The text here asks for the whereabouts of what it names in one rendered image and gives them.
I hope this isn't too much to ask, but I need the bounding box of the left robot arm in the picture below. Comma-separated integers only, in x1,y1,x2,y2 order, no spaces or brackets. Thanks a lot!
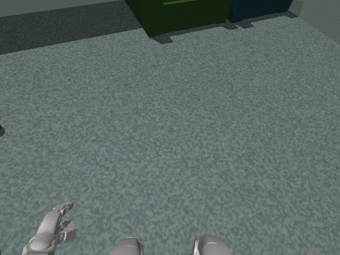
22,232,56,255

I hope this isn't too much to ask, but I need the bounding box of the armchair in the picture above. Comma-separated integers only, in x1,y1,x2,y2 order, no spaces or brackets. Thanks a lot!
227,0,293,23
124,0,232,37

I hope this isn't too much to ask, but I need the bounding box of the left robot hand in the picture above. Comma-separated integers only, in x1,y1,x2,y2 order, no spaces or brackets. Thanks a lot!
37,202,77,245

